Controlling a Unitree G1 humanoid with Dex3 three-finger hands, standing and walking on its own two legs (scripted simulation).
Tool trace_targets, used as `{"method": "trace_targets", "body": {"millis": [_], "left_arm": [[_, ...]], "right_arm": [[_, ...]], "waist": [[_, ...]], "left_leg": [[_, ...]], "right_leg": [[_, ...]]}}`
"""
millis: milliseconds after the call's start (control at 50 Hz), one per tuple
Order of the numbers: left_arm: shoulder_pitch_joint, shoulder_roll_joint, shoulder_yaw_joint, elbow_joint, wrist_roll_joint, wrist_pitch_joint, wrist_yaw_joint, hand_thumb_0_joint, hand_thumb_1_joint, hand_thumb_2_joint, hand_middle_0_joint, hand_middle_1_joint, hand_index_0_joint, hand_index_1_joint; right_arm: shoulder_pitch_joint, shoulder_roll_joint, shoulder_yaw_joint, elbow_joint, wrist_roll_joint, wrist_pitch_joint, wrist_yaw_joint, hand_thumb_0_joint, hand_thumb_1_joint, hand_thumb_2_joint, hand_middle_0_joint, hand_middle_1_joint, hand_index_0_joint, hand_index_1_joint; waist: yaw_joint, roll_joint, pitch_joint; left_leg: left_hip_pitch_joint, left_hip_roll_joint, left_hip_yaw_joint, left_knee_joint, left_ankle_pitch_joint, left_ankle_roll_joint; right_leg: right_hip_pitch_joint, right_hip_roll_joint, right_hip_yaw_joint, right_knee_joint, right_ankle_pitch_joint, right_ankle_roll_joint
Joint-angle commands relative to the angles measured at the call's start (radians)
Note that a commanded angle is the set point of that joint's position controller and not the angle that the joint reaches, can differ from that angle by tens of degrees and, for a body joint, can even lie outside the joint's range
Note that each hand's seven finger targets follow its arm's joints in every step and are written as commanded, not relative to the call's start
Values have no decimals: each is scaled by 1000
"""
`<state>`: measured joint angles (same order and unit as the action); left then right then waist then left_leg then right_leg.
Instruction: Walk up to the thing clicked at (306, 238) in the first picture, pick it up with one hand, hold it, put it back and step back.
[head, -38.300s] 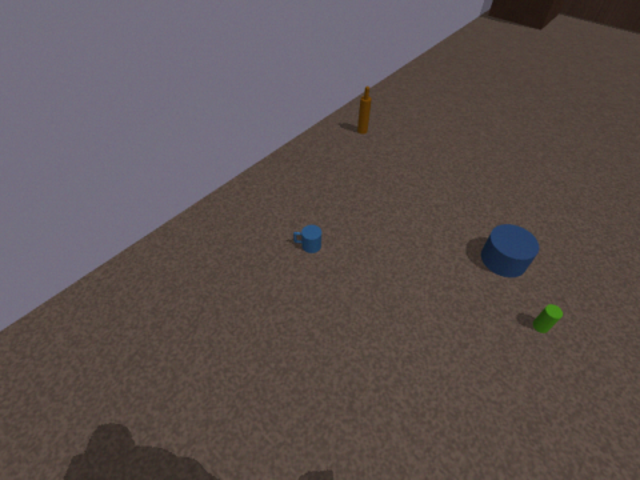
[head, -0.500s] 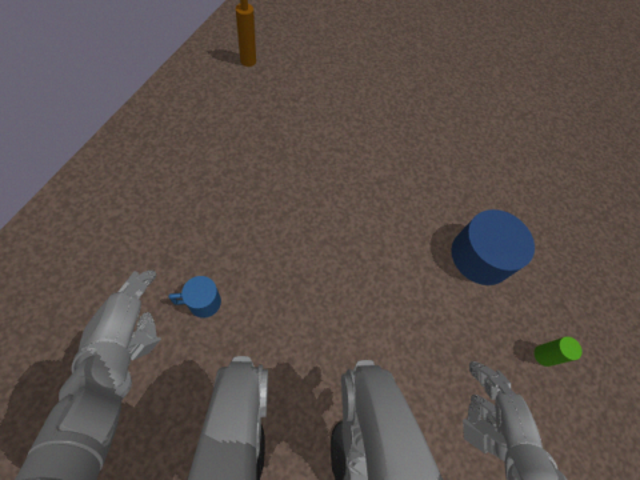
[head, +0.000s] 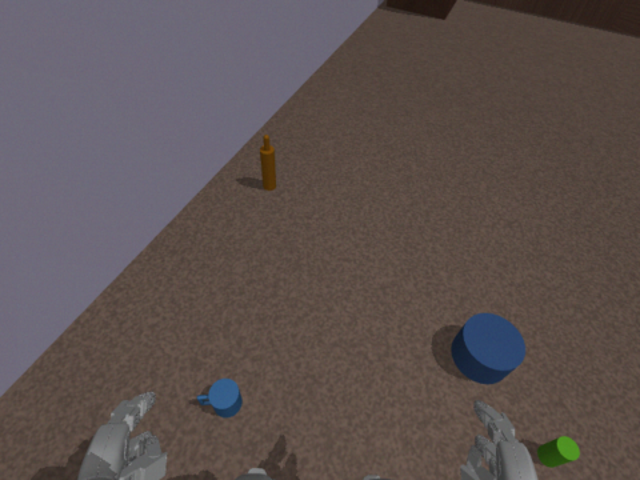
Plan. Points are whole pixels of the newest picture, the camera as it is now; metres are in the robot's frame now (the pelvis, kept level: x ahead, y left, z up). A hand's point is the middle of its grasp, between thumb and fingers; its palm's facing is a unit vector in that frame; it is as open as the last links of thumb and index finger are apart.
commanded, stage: home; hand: left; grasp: from above
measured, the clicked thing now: (219, 398) +0.43 +0.23 -0.66
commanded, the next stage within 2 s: none
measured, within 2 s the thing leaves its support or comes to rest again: neither
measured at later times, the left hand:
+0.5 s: hand (160, 471) +0.16 +0.17 -0.04, palm faces +0.06 -0.98 -0.19, open 7.4 cm
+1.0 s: hand out of the picture +0.16 +0.17 -0.04, palm faces +0.06 -0.98 -0.20, open 7.4 cm
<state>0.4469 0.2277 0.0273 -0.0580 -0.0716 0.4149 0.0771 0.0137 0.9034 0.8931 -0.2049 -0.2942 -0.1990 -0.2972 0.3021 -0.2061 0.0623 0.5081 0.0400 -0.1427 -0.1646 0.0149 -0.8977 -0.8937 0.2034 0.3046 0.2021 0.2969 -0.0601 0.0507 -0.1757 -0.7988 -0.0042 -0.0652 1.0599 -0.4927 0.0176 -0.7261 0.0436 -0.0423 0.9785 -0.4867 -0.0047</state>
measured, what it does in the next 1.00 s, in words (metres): stands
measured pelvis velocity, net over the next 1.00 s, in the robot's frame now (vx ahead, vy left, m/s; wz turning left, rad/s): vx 0.00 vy -0.01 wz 0.01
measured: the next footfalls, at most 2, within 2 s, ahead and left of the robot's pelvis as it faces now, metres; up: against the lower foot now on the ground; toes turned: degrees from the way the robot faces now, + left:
none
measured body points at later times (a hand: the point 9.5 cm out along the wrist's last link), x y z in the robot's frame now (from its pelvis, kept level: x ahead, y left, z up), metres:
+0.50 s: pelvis +0.01 -0.01 +0.01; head +0.02 +0.00 +0.46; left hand +0.16 +0.23 -0.02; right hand +0.18 -0.24 -0.05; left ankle +0.01 +0.10 -0.67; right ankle +0.00 -0.12 -0.67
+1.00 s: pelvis +0.00 -0.01 +0.01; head +0.01 -0.01 +0.46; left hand +0.15 +0.22 -0.02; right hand +0.16 -0.25 -0.05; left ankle +0.01 +0.10 -0.67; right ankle +0.00 -0.12 -0.67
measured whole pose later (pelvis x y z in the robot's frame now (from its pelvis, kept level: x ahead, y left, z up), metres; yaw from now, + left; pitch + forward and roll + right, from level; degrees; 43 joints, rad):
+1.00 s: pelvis +0.00 -0.01 +0.01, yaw +1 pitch +10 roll -2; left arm 0.50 0.22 0.02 -0.11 -0.06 0.44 0.02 0.01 0.91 0.89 -0.20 -0.30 -0.20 -0.30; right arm 0.30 -0.23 0.04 0.52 0.02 -0.22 -0.17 0.02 -0.90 -0.89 0.20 0.30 0.20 0.30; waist -0.03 0.05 -0.16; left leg -0.69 -0.01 -0.07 1.00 -0.48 0.01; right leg -0.63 0.04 -0.04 0.94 -0.48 -0.01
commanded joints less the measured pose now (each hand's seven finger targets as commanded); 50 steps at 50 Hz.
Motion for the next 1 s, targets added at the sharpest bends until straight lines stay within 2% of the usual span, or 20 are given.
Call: {"method": "trace_targets", "body": {"millis": [0,80,160,260,280,300,400,560,780,860,880,900,920,980], "left_arm": [[37,92,53,-243,3,-24,-10,0,900,899,-199,-298,-199,-298],[68,87,46,-252,10,-16,-28,0,900,899,-199,-298,-199,-298],[44,91,48,-242,18,-20,-44,0,900,899,-199,-298,-199,-298],[34,103,58,-250,22,-26,-49,0,900,899,-199,-298,-199,-298],[35,97,49,-246,24,-25,-50,0,900,899,-199,-298,-199,-298],[30,104,60,-257,26,-27,-50,0,900,899,-199,-299,-199,-298],[42,100,50,-237,27,-23,-48,0,900,899,-199,-299,-199,-299],[26,105,58,-237,23,-23,-46,0,900,899,-199,-299,-199,-299],[37,104,59,-243,21,-20,-48,0,900,899,-199,-299,-200,-299],[19,102,56,-239,23,-22,-48,0,900,899,-199,-299,-199,-299],[28,108,61,-244,24,-21,-48,0,900,899,-199,-299,-199,-299],[29,106,60,-243,22,-22,-49,0,900,899,-199,-299,-199,-299],[20,104,58,-247,22,-21,-50,0,900,899,-199,-299,-200,-299],[23,108,61,-255,21,-21,-54,0,900,899,-199,-300,-200,-300]], "right_arm": [[-52,-118,-56,-165,-10,-75,-27,0,-900,-900,200,300,200,300],[-56,-124,-63,-168,-16,-94,-30,0,-900,-900,200,300,200,300],[-55,-133,-69,-156,-23,-110,-28,0,-900,-900,200,300,200,300],[-61,-139,-72,-154,-26,-124,-23,0,-900,-900,200,300,200,300],[-61,-137,-70,-153,-25,-125,-23,0,-900,-900,200,300,200,300],[-64,-137,-72,-154,-26,-127,-22,0,-900,-900,200,300,200,300],[-66,-140,-71,-147,-27,-128,-20,0,-901,-900,200,300,200,300],[-78,-139,-69,-149,-29,-132,-21,0,-901,-900,200,300,200,300],[-72,-139,-72,-140,-27,-138,-24,0,-901,-900,200,300,200,300],[-75,-139,-73,-143,-28,-141,-26,0,-901,-900,200,300,200,300],[-79,-137,-72,-146,-27,-141,-25,0,-901,-899,200,300,200,300],[-81,-140,-73,-150,-27,-141,-24,0,-901,-899,200,300,200,300],[-84,-136,-70,-148,-25,-141,-25,0,-901,-899,200,300,200,300],[-80,-143,-77,-149,-27,-145,-24,0,-901,-899,200,299,200,299]], "waist": [[4,-2,-99],[4,-25,-57],[6,-6,-41],[15,7,-60],[16,5,-48],[18,20,-67],[16,5,-71],[19,-18,-51],[24,4,-65],[17,-15,-49],[28,-2,-35],[21,-5,-30],[27,-13,-23],[20,-4,-52]], "left_leg": [[199,2,2,-200,261,7],[209,2,0,-217,258,8],[223,3,1,-226,262,2],[236,-1,2,-220,272,1],[239,0,2,-225,271,0],[248,0,3,-224,276,-2],[252,-2,7,-209,315,2],[217,-6,10,-213,232,7],[221,-1,8,-220,220,2],[206,-1,5,-222,191,4],[197,-2,11,-224,172,4],[192,-3,11,-227,150,5],[188,-2,12,-230,143,5],[207,0,11,-228,151,5]], "right_leg": [[117,6,-20,-180,245,-11],[120,4,-25,-197,236,-8],[115,3,-25,-189,227,-10],[130,-1,-20,-189,242,-7],[129,-2,-20,-188,241,-7],[132,-1,-17,-184,241,-9],[140,-4,-12,-186,282,-6],[132,-8,-8,-205,222,1],[127,-7,-8,-192,201,-5],[115,-5,-8,-195,178,-2],[114,-8,-7,-205,161,-3],[110,-7,-5,-207,141,-3],[111,-8,-7,-212,133,-3],[113,-8,-3,-204,141,-4]]}}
